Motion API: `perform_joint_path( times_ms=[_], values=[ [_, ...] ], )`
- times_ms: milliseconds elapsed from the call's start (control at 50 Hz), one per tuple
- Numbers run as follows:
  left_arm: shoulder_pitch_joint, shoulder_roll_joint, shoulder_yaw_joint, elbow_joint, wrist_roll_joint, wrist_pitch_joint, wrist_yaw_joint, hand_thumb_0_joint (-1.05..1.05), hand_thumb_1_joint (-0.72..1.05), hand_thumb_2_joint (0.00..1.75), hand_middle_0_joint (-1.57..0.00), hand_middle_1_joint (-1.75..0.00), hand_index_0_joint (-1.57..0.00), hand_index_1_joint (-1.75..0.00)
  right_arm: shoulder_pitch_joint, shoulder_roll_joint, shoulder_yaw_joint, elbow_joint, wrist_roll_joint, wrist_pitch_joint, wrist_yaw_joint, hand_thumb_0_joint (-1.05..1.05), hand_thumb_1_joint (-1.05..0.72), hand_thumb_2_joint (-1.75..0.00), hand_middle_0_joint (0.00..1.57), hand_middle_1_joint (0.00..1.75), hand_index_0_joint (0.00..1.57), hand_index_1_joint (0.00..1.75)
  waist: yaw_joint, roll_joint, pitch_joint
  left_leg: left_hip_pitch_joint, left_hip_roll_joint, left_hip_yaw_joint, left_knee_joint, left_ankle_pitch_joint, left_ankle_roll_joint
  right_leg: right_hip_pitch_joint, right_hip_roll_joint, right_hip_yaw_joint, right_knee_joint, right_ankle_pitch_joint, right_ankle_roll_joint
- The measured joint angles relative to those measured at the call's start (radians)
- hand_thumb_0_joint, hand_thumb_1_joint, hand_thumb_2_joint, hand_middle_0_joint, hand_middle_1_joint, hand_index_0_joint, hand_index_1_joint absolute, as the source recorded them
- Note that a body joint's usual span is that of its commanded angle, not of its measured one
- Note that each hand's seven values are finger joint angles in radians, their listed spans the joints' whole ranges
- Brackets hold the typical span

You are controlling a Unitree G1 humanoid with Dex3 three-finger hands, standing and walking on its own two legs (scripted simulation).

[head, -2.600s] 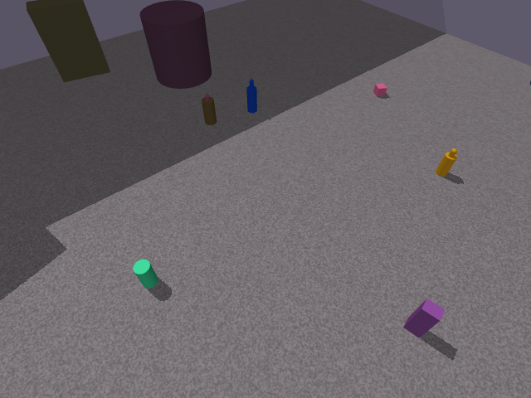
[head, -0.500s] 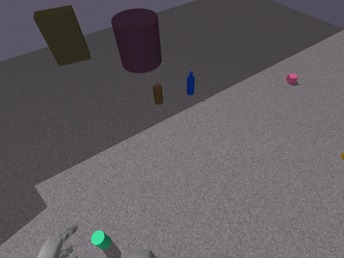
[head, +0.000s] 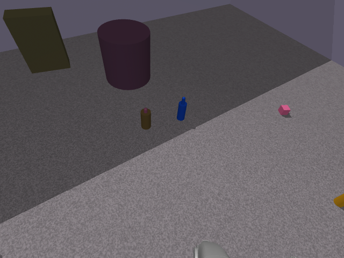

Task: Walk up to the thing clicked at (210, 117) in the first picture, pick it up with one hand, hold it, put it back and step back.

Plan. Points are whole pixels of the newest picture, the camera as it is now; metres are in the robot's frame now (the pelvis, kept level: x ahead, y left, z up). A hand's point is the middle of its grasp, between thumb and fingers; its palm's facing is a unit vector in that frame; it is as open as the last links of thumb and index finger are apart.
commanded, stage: walk up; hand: left
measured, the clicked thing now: (145, 117) +1.08 +0.18 -0.68
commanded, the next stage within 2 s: none
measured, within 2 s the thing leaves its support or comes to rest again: neither
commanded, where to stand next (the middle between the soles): +0.76 -0.03 m, yaw +2 degrees
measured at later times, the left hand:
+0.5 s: hand (101, 191) +0.30 +0.21 -0.12, palm faces -0.02 -0.92 -0.39, open 7.4 cm
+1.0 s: hand (107, 144) +0.47 +0.24 -0.14, palm faces -0.06 -0.93 -0.35, open 7.4 cm
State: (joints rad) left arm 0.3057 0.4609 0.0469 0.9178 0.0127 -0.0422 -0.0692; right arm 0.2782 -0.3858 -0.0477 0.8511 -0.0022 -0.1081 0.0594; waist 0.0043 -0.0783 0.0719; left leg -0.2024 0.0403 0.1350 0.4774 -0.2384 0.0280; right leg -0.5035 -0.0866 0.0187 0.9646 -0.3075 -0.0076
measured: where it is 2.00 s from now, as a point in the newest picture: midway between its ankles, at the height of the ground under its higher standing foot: (175, 173)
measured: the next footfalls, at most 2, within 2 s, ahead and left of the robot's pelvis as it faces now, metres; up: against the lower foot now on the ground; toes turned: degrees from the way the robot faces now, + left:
right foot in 0.22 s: +0.28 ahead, -0.17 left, +0.00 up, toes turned -5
left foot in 0.66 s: +0.45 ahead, +0.10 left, +0.00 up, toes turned +7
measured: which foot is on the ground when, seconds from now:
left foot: down 0.00-0.24, up 0.26-0.64, down 0.66-1.00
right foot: up 0.00-0.20, down 0.22-0.70, up 0.72-1.00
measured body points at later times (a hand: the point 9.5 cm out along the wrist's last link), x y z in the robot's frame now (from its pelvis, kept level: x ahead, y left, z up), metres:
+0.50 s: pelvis +0.22 -0.06 +0.00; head +0.23 -0.08 +0.45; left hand +0.30 +0.26 -0.09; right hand +0.29 -0.38 -0.12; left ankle +0.31 +0.10 -0.69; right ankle +0.24 -0.16 -0.74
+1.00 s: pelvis +0.42 -0.04 +0.00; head +0.43 -0.03 +0.45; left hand +0.48 +0.28 -0.12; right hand +0.48 -0.37 -0.10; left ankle +0.41 +0.09 -0.74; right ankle +0.53 -0.20 -0.71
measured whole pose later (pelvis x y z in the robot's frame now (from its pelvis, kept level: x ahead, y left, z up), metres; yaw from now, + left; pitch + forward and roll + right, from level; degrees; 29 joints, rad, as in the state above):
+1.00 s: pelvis +0.42 -0.04 +0.00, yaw +0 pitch -3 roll +1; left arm 0.29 0.44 0.05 0.90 0.02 -0.03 -0.08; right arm 0.32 -0.42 -0.05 0.85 -0.01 -0.08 0.06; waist -0.01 -0.04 0.07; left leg -0.17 0.05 0.10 0.50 -0.29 0.01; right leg -0.48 -0.11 -0.01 0.75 -0.25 0.00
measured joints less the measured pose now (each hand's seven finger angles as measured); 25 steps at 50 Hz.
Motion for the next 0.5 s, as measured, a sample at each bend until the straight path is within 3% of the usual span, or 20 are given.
perform_joint_path(
  times_ms=[100, 180, 220, 240, 280, 320, 360, 500],
  values=[
    [-0.041, -0.012, 0.005, -0.009, 0.009, 0.01, -0.022, 0.01, 0.9, 0.9, -0.21, -0.3, -0.2, -0.3, 0.051, -0.018, -0.002, 0.013, 0.0, 0.007, 0.001, 0.0, -0.9, -0.9, 0.21, 0.3, 0.2, 0.3, -0.021, 0.028, 0.0, 0.096, 0.001, 0.001, -0.046, -0.05, -0.019, -0.033, -0.036, -0.026, -0.203, 0.119, 0.003],
    [-0.078, -0.02, 0.013, -0.015, 0.009, 0.005, -0.028, 0.01, 0.9, 0.9, -0.21, -0.3, -0.2, -0.3, 0.083, -0.035, -0.008, 0.023, -0.001, 0.021, -0.003, 0.0, -0.9, -0.9, 0.21, 0.3, 0.2, 0.3, -0.037, 0.053, -0.004, 0.149, 0.014, -0.002, -0.009, -0.134, -0.054, 0.025, -0.021, -0.051, -0.347, 0.17, -0.016],
    [-0.088, -0.02, 0.017, -0.023, 0.009, -0.009, -0.024, 0.01, 0.9, 0.9, -0.21, -0.3, -0.2, -0.3, 0.1, -0.043, -0.01, 0.025, 0.0, 0.029, -0.009, 0.0, -0.89, -0.9, 0.21, 0.3, 0.2, 0.3, -0.04, 0.069, -0.011, 0.15, 0.036, -0.012, 0.08, -0.21, -0.058, 0.08, 0.007, -0.069, -0.394, 0.184, -0.027],
    [-0.101, -0.029, 0.022, -0.027, 0.011, -0.018, -0.017, 0.01, 0.9, 0.9, -0.21, -0.3, -0.2, -0.3, 0.097, -0.049, -0.012, 0.031, 0.001, 0.036, -0.015, 0.0, -0.9, -0.9, 0.21, 0.3, 0.2, 0.3, -0.039, 0.094, -0.005, 0.121, 0.063, -0.026, 0.179, -0.236, -0.039, 0.083, 0.026, -0.083, -0.358, 0.166, -0.023],
    [-0.116, -0.045, 0.019, -0.046, 0.005, -0.033, -0.005, 0.01, 0.9, 0.9, -0.21, -0.3, -0.2, -0.3, 0.076, -0.046, -0.009, 0.048, 0.003, 0.054, -0.024, 0.0, -0.9, -0.9, 0.2, 0.3, 0.2, 0.3, -0.031, 0.107, 0.008, 0.022, 0.046, -0.091, 0.431, -0.245, -0.014, 0.094, 0.033, -0.092, -0.304, 0.108, -0.021],
    [-0.117, -0.065, 0.007, -0.063, -0.005, -0.04, 0.002, 0.01, 0.9, 0.9, -0.21, -0.3, -0.2, -0.3, 0.053, -0.048, -0.004, 0.058, 0.007, 0.061, -0.025, 0.01, -0.9, -0.9, 0.2, 0.3, 0.2, 0.3, -0.02, 0.118, 0.016, -0.078, 0.019, -0.125, 0.599, -0.21, 0.0, 0.137, 0.036, -0.095, -0.326, 0.09, -0.027],
    [-0.105, -0.08, -0.002, -0.071, -0.01, -0.041, 0.008, 0.0, 0.9, 0.9, -0.21, -0.3, -0.2, -0.3, 0.034, -0.05, -0.002, 0.058, 0.01, 0.058, -0.019, 0.01, -0.9, -0.9, 0.2, 0.3, 0.2, 0.3, -0.012, 0.13, 0.014, -0.161, 0.021, -0.129, 0.63, -0.159, 0.004, 0.186, 0.045, -0.1, -0.378, 0.093, -0.031],
    [-0.032, -0.076, -0.006, -0.077, 0.002, -0.04, 0.01, 0.0, 0.9, 0.9, -0.21, -0.3, -0.2, -0.3, 0.006, -0.045, -0.012, 0.046, -0.014, 0.056, 0.012, 0.0, -0.9, -0.9, 0.2, 0.3, 0.2, 0.3, 0.008, 0.134, -0.008, -0.308, 0.068, -0.12, 0.376, -0.023, -0.031, 0.314, 0.077, -0.12, -0.501, 0.071, -0.041]
  ],
)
